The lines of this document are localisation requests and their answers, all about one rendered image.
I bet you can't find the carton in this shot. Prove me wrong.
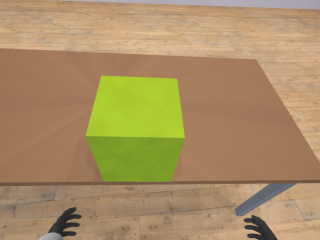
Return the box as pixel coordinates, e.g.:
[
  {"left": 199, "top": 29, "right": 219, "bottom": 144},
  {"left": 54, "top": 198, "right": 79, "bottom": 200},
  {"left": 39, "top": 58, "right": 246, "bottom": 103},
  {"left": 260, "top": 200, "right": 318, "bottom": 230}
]
[{"left": 85, "top": 75, "right": 185, "bottom": 182}]

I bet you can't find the robot left hand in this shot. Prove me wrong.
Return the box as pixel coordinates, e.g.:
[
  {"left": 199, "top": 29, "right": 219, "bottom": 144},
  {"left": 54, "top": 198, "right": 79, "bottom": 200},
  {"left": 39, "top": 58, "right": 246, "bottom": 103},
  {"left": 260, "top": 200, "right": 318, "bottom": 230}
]
[{"left": 48, "top": 207, "right": 82, "bottom": 237}]

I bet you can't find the robot right hand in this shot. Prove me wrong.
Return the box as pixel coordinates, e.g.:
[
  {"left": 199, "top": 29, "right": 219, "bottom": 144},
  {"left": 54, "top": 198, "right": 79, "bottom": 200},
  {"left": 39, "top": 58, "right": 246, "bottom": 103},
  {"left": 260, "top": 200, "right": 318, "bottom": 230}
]
[{"left": 244, "top": 215, "right": 278, "bottom": 240}]

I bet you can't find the table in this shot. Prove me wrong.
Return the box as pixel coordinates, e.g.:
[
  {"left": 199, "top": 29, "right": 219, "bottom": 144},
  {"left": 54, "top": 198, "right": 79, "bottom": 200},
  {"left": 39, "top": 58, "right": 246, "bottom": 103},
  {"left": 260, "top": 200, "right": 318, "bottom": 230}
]
[{"left": 0, "top": 48, "right": 320, "bottom": 216}]

